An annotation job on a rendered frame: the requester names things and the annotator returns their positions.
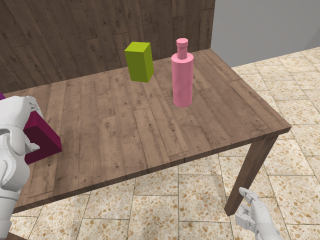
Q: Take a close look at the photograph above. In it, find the sponge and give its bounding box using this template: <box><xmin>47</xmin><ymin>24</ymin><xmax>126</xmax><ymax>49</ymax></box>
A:
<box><xmin>23</xmin><ymin>111</ymin><xmax>62</xmax><ymax>165</ymax></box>

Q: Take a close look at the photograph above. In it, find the right robot hand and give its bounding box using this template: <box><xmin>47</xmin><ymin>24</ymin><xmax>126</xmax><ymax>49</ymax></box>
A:
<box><xmin>235</xmin><ymin>187</ymin><xmax>274</xmax><ymax>233</ymax></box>

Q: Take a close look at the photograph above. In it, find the right robot forearm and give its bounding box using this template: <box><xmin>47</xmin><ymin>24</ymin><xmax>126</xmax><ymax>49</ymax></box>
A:
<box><xmin>255</xmin><ymin>223</ymin><xmax>285</xmax><ymax>240</ymax></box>

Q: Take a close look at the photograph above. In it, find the left robot hand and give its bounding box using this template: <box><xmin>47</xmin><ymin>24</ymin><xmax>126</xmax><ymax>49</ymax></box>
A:
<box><xmin>0</xmin><ymin>95</ymin><xmax>44</xmax><ymax>154</ymax></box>

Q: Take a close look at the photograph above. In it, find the table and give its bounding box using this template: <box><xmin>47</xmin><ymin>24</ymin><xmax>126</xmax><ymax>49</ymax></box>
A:
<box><xmin>0</xmin><ymin>0</ymin><xmax>292</xmax><ymax>240</ymax></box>

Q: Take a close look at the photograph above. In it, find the left robot forearm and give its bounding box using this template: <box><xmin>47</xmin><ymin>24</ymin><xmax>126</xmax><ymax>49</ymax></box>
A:
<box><xmin>0</xmin><ymin>125</ymin><xmax>30</xmax><ymax>240</ymax></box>

